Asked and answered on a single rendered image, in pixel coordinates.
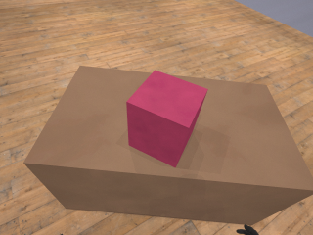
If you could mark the pedestal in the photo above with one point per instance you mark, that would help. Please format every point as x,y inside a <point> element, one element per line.
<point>240,165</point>

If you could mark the right robot hand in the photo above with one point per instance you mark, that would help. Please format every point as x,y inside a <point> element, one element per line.
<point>247,231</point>

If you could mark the carton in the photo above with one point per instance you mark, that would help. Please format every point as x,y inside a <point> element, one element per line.
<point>162,114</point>

